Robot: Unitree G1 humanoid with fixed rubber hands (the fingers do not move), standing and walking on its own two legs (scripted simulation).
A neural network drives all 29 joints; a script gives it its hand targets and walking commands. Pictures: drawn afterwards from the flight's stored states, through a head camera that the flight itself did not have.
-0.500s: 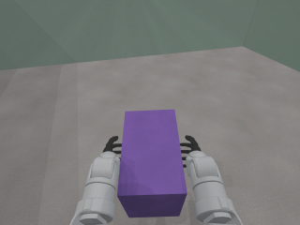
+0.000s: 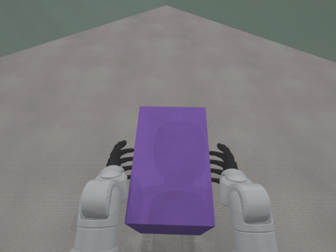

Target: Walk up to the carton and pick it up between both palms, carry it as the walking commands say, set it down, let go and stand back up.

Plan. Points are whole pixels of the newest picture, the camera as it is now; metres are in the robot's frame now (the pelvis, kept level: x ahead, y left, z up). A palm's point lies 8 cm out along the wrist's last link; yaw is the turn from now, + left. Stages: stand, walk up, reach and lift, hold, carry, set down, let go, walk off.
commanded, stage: carry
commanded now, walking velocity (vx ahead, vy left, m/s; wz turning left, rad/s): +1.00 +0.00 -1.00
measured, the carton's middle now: (171, 173) +0.33 -0.01 +0.00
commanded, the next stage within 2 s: none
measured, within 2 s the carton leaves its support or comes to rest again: neither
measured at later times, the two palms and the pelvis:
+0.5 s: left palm (190, 77) +0.70 -0.09 +0.05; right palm (258, 100) +0.57 -0.31 +0.04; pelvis +0.39 -0.06 -0.01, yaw -31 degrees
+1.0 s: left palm (260, 40) +1.05 -0.48 +0.03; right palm (309, 62) +0.85 -0.63 +0.02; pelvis +0.78 -0.33 -0.02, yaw -60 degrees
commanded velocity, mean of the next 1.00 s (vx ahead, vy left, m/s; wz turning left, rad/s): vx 1.00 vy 0.00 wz -1.00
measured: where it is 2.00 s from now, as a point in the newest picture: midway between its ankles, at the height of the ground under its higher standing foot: (315, 142)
